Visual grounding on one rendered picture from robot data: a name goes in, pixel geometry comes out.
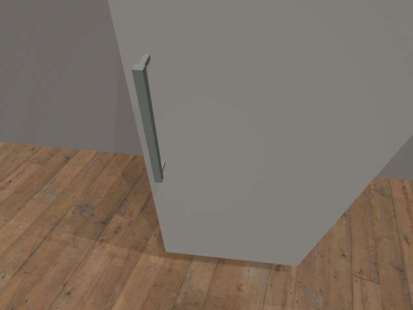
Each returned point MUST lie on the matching fridge door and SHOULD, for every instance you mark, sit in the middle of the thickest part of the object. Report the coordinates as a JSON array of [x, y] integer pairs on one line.
[[272, 116]]

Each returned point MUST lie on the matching handle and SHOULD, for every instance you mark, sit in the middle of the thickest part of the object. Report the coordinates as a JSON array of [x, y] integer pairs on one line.
[[145, 105]]

